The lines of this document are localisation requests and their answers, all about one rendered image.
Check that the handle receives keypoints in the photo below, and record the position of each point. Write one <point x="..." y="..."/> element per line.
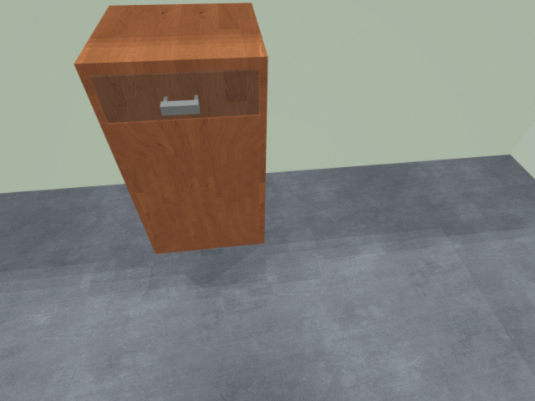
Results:
<point x="180" y="107"/>

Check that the drawer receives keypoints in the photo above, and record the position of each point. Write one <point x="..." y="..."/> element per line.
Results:
<point x="137" y="97"/>

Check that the cabinet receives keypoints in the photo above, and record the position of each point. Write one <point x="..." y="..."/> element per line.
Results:
<point x="196" y="183"/>

